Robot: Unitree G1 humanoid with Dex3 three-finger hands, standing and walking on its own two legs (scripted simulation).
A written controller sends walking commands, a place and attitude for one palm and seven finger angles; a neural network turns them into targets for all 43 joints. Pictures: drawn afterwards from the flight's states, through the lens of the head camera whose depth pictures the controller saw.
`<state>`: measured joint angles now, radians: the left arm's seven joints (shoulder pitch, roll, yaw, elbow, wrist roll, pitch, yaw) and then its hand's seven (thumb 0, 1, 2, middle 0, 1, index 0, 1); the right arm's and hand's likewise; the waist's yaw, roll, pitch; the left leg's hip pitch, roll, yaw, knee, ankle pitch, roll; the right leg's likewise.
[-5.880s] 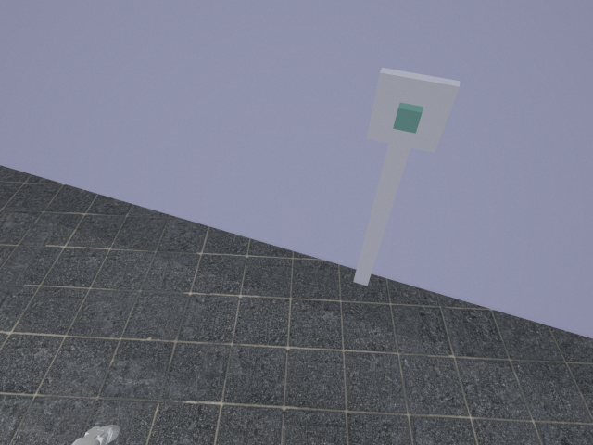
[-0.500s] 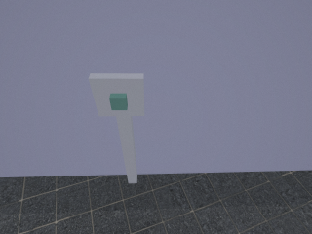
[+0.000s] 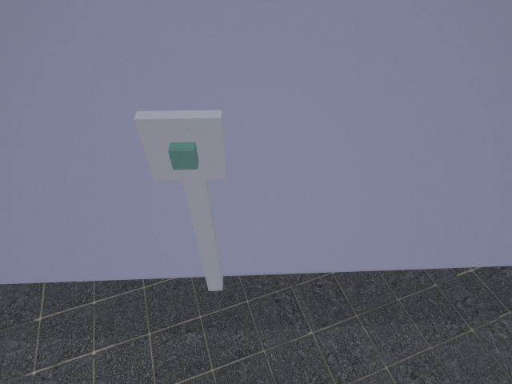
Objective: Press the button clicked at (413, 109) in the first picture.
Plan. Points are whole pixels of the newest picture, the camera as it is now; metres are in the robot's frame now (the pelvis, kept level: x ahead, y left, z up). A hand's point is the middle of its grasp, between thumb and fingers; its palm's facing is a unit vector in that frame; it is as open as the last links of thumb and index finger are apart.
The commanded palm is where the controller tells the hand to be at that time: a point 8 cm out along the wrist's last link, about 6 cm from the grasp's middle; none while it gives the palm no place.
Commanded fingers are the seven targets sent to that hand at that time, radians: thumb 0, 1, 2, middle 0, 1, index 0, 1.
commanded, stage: come to a stop and stand still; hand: left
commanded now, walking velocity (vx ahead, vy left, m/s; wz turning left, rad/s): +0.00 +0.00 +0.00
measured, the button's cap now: (184, 155) +0.57 +0.20 +0.02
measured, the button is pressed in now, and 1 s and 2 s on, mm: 0 0 0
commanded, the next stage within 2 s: look again from close up in 0.16 s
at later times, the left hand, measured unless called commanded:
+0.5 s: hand out of the picture +0.02 +0.18 -0.18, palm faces +0.02 -0.98 -0.21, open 7.4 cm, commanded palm none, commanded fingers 0.00 0.90 0.90 -0.20 -0.30 -0.20 -0.30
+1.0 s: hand out of the picture +0.05 +0.17 -0.19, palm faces +0.03 -0.98 -0.19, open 7.4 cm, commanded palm none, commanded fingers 0.00 0.90 0.90 -0.20 -0.30 -0.20 -0.30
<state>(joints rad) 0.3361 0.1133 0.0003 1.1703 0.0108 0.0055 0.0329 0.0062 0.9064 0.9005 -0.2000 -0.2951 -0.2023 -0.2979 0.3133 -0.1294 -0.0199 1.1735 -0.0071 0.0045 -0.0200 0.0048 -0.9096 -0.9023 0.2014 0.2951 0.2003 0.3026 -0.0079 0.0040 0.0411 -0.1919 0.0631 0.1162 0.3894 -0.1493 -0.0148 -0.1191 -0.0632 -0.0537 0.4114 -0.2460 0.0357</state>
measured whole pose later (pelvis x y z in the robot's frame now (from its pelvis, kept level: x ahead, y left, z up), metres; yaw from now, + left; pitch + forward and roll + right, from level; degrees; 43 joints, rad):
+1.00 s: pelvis +0.04 -0.01 -0.01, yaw +1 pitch +0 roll +0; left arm 0.29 0.17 0.01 1.08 0.02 -0.01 0.02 0.01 0.91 0.90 -0.20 -0.30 -0.20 -0.30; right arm 0.26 -0.16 -0.01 1.08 -0.02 0.00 -0.01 0.01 -0.91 -0.90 0.20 0.30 0.20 0.30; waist -0.01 -0.02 0.02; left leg -0.26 0.07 0.08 0.57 -0.30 -0.03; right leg -0.16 -0.06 -0.07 0.56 -0.39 0.02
